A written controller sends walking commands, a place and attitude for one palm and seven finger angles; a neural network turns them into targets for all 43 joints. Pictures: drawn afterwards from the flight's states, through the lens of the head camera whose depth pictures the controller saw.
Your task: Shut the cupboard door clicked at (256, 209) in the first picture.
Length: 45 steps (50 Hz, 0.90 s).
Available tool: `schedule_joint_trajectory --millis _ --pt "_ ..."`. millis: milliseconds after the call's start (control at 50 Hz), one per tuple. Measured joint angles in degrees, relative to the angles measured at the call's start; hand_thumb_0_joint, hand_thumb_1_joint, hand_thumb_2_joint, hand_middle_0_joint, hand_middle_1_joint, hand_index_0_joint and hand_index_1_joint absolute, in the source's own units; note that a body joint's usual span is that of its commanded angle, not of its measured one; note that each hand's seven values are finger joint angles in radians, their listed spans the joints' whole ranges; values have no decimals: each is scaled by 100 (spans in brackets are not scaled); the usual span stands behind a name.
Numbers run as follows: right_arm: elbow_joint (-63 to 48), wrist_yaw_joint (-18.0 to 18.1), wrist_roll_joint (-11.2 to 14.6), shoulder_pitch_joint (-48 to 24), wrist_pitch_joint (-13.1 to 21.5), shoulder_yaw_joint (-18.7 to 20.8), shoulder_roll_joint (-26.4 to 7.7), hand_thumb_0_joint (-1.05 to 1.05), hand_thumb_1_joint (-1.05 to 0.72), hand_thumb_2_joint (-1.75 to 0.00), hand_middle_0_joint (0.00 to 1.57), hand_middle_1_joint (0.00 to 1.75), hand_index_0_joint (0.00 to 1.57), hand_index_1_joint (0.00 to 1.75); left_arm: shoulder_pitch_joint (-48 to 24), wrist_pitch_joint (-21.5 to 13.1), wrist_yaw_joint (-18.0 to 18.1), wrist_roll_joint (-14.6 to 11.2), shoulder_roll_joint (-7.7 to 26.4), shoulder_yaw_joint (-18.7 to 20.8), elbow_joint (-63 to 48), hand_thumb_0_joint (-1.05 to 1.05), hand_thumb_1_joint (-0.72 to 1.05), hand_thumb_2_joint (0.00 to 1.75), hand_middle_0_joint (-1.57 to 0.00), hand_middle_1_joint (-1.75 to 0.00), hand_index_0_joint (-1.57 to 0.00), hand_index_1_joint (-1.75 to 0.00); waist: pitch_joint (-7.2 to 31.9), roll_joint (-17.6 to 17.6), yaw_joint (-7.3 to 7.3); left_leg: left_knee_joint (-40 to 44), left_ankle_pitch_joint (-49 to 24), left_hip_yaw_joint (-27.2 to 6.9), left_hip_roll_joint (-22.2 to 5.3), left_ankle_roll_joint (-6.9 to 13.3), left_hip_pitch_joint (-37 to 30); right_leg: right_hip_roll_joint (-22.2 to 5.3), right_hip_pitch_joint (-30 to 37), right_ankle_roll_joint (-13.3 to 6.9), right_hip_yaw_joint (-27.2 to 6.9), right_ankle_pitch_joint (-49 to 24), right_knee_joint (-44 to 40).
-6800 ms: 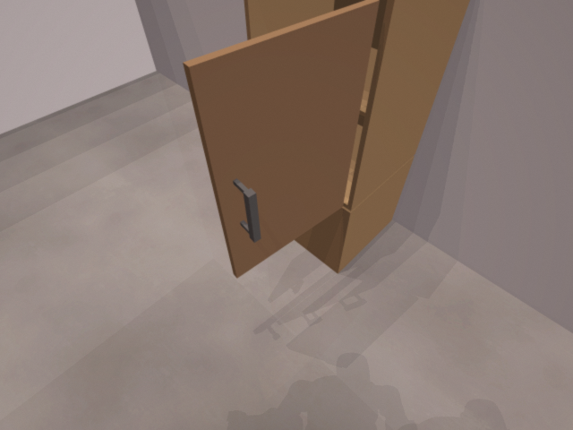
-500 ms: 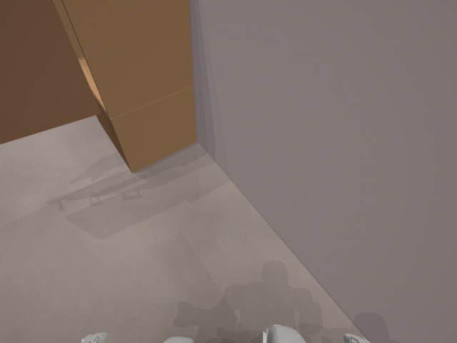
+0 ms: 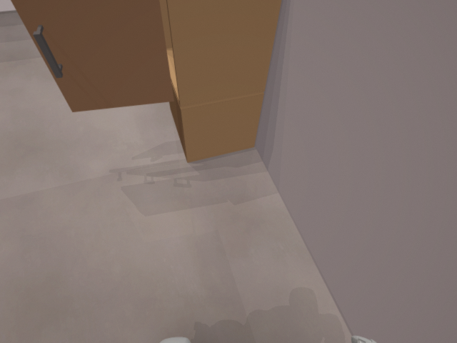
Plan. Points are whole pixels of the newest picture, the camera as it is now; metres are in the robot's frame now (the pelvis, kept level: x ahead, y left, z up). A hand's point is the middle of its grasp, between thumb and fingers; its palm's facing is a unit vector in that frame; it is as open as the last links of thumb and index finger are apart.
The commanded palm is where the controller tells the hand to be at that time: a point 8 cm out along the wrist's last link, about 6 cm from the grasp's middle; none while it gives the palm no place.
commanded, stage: turn to face it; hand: left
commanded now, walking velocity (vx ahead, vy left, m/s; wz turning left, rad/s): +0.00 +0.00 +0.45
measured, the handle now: (50, 52) +0.90 +0.62 -0.06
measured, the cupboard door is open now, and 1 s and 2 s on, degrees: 84 84 84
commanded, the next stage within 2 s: take the last steps up to it in 0.44 s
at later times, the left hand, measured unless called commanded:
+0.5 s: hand out of the picture +0.04 +0.17 -0.14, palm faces +0.22 -0.94 -0.27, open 7.4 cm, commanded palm none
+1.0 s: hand out of the picture +0.10 +0.21 -0.14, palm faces +0.32 -0.92 -0.23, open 7.4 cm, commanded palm none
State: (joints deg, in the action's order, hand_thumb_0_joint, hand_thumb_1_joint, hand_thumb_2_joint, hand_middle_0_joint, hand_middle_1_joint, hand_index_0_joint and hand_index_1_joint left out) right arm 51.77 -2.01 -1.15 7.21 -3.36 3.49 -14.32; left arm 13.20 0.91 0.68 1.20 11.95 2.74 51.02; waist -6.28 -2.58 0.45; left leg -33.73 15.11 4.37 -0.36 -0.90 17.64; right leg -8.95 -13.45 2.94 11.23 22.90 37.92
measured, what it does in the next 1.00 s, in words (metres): steps on the spot, turning left: right foot, then left foot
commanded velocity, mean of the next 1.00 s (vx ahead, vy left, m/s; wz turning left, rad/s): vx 0.14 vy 0.07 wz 0.25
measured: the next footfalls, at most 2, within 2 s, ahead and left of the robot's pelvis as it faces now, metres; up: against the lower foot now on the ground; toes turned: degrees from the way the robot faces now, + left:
right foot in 0.36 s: +0.06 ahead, -0.15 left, +0.00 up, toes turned +6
left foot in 0.68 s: +0.04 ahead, +0.09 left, +0.00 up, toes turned +18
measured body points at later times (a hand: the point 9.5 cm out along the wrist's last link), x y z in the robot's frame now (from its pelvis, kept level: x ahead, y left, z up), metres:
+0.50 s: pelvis +0.02 -0.04 +0.01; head +0.06 -0.05 +0.46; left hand +0.03 +0.22 -0.12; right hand +0.14 -0.27 -0.14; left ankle -0.02 +0.08 -0.66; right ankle +0.02 -0.15 -0.72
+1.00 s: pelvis +0.08 +0.00 +0.02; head +0.11 +0.00 +0.47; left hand +0.09 +0.26 -0.12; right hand +0.14 -0.23 -0.14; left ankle +0.00 +0.08 -0.72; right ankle +0.16 -0.11 -0.70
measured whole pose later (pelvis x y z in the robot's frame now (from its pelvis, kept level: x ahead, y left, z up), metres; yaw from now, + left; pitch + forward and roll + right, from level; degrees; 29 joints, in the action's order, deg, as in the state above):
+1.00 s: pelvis +0.08 +0.00 +0.02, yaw +18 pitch +0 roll +0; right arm 60.4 0.1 -1.9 18.5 0.9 1.2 -9.9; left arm 8.6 0.5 -1.3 1.6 12.1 3.5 55.8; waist -3.8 0.2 0.1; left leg -23.1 17.0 0.9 2.2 2.5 6.2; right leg -4.8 -23.7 1.8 4.7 20.5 42.7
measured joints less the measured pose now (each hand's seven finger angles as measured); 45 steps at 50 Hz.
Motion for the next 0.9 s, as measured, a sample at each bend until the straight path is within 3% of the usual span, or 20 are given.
schedule_joint_trajectory --millis 60,140,240,300,340,360,400,460,500,560,680,700,740,800,840,900 --pt "-64 63 -45 -91 123 -25 90 1 -91 -90 20 30 20 30 -95 215 36 -14 176 66 155 1 90 90 -20 -30 -20 -30 -68 -139 -56 -384 191 -102 107 295 200 103 -673 118 -516 900 1583" --pt "-58 186 -71 -32 153 -90 163 1 -91 -90 20 30 20 30 -283 302 34 -9 283 139 258 1 90 90 -20 -30 -20 -30 -51 -37 -101 -43 103 -361 125 255 99 354 -1224 139 -853 598 2407" --pt "49 202 -79 58 122 -131 212 1 -91 -90 20 30 20 30 -372 237 4 -10 295 141 159 1 91 90 -20 -30 -20 -30 17 165 -122 379 -148 -619 109 204 -58 495 -1151 115 -952 359 1637" --pt "102 191 -82 109 74 -121 228 1 -91 -90 20 30 20 30 -405 186 4 -18 258 116 119 1 91 90 -20 -30 -20 -30 58 291 -77 368 -152 -782 103 119 -41 616 -792 68 -929 206 776" --pt "141 182 -56 157 41 -107 234 1 -91 -90 20 30 20 30 -377 105 5 -23 237 93 89 1 91 90 -20 -30 -20 -30 110 324 -71 213 -73 -866 139 39 35 678 -384 28 -888 -262 -88" --pt "145 172 -30 196 28 -100 244 1 -91 -90 20 30 20 30 -321 42 12 -10 248 83 58 1 90 90 -20 -30 -20 -30 176 268 -88 53 13 -857 207 6 131 639 -198 -112 -917 -383 -513" --pt "205 165 -5 151 -26 -43 161 1 -91 -90 20 30 20 30 -311 -25 42 28 104 51 117 0 90 90 -20 -30 -20 -30 122 429 -73 -779 848 -891 224 -7 399 672 -190 -306 -819 -316 -401" --pt "301 166 3 108 -101 11 107 1 -91 -90 20 30 20 30 -195 -57 76 35 -77 -6 150 0 90 90 -20 -30 -20 -30 67 439 -41 -2240 1302 -688 270 -48 774 584 -2 -337 -695 -374 -519" --pt "352 154 13 83 -115 13 121 1 -91 -90 20 30 20 30 -104 -66 78 40 -147 -32 184 0 90 90 -20 -30 -20 -30 57 345 -40 -2521 1278 -526 230 -98 816 518 130 -327 -645 -449 -698" --pt "408 138 30 43 -95 -5 172 1 -91 -90 20 30 20 30 -1 -84 62 58 -205 -62 268 0 90 90 -20 -30 -20 -30 46 171 -74 -1986 1270 -332 164 -145 590 427 258 -306 -573 -510 -885" --pt "446 121 1 76 117 -113 239 1 -91 -90 20 30 19 30 215 -97 -19 23 -142 11 518 1 91 90 -20 -30 -20 -30 133 -21 -157 177 567 -70 123 -41 -312 318 248 -150 -344 -242 -593" --pt "431 123 -24 108 178 -116 244 1 -91 -90 20 30 20 30 240 -65 -48 5 -105 40 548 1 91 90 -20 -30 -20 -30 160 -44 -146 310 122 -81 148 113 -320 279 146 -127 -325 -105 -333" --pt "404 149 -76 161 258 -134 300 1 -91 -90 20 30 20 30 196 58 -64 15 -11 88 636 1 91 90 -20 -30 -20 -30 130 -140 -193 65 156 -51 218 336 -256 266 -254 -120 -524 565 734" --pt "389 226 -94 395 366 -174 372 1 -91 -90 20 30 20 30 31 150 -101 45 67 130 737 1 91 90 -20 -30 -20 -30 160 -94 -166 273 261 -132 254 422 -395 370 -932 -158 -735 525 2104" --pt "465 251 -86 574 418 -206 408 1 -91 -90 20 30 20 30 -85 108 -143 51 89 135 710 1 91 90 -20 -30 -20 -30 176 -19 -152 597 120 -217 267 401 -576 380 -1202 -155 -767 268 2317" --pt "628 245 -71 827 446 -236 439 1 -91 -90 20 30 20 30 -228 40 -172 44 80 115 612 1 91 90 -20 -30 -20 -30 227 113 -135 983 5 -307 259 407 -844 362 -1339 -130 -746 2 1873"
